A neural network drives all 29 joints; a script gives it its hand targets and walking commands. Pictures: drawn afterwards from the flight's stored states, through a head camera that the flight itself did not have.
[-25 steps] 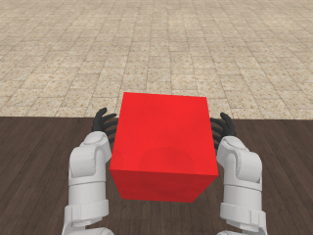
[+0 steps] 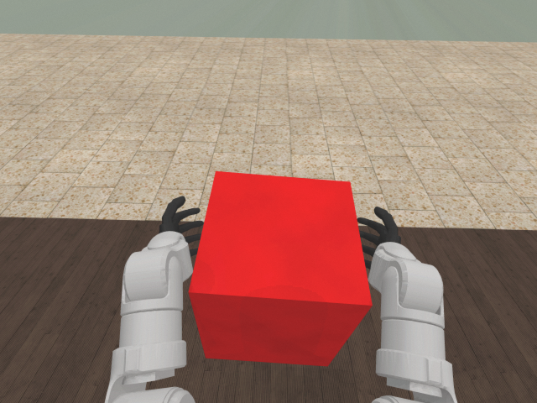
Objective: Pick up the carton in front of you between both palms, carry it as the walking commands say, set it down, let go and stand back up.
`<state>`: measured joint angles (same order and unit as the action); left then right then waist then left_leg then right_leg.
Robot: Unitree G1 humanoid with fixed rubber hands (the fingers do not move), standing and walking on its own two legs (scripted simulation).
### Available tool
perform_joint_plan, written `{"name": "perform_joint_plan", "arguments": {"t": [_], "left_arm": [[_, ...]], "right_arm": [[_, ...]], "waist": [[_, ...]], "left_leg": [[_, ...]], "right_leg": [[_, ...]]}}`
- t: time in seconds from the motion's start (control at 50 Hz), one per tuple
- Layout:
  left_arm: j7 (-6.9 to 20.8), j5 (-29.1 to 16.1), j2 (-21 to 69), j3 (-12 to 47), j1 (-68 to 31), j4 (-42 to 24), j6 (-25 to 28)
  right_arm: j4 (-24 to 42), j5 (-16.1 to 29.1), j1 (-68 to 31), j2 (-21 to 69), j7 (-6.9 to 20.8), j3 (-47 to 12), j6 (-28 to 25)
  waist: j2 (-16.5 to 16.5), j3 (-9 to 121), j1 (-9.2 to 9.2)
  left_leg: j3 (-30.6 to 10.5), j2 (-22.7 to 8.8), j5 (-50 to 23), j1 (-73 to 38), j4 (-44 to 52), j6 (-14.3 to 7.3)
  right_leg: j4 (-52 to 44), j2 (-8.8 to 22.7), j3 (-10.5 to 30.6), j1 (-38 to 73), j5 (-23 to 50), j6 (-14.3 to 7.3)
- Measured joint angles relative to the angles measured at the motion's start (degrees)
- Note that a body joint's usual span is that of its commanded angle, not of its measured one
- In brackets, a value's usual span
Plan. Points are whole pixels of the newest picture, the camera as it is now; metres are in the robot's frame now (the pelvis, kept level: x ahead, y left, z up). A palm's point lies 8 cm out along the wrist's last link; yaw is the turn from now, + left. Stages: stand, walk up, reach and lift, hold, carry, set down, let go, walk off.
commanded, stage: carry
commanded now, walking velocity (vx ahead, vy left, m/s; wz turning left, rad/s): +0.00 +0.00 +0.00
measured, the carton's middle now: (274, 274) +0.32 +0.00 +0.04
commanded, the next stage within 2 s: none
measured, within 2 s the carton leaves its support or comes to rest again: neither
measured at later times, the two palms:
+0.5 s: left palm (195, 251) +0.32 +0.12 +0.10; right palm (400, 260) +0.32 -0.19 +0.09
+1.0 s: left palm (187, 249) +0.32 +0.13 +0.11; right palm (396, 257) +0.31 -0.18 +0.10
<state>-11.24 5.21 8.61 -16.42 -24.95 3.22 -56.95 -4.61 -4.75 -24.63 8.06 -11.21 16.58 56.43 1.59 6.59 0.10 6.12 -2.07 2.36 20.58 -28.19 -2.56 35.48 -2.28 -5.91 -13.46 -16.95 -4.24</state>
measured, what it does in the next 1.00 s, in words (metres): stands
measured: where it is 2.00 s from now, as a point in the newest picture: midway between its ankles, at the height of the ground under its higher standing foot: outside the picture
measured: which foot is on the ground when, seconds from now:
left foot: down 0.00-1.00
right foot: down 0.00-1.00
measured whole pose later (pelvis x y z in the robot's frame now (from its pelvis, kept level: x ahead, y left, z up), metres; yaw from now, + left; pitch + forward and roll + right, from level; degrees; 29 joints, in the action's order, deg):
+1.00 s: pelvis -0.01 -0.02 +0.00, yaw -1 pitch +2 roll +0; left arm -10.5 4.1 8.9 -16.3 -25.5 -0.8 -57.7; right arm -0.2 -4.1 -25.4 8.4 -10.5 16.8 57.7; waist 0.7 3.3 -0.4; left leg 6.0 -3.7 1.2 22.5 -28.0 -1.0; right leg 36.0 -3.0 -7.4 -15.9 -16.3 -5.8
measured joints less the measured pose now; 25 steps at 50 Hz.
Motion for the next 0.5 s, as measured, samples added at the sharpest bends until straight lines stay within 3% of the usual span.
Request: {"name": "perform_joint_plan", "arguments": {"t": [0.2,0.5], "left_arm": [[-0.06,-0.14,-0.1,-0.68,-1.69,1.28,0.61],[0.87,-1.47,0.36,-0.17,-0.48,-3.87,0.94]], "right_arm": [[-0.74,0.05,-1.67,-0.43,-0.21,0.45,-0.03],[3.88,1.63,-1.6,-0.39,0.67,-0.28,0.28]], "waist": [[0.3,-0.21,0.05],[-0.53,-4.93,-0.03]], "left_leg": [[-0.16,-0.15,-0.76,1.08,1.02,0.72],[-0.44,-1.45,-0.25,2.7,-2.06,2.04]], "right_leg": [[0.09,-0.11,-0.24,-1.59,0.01,-0.6],[3.68,-0.73,-1.14,-3.5,-1.01,-2.16]]}}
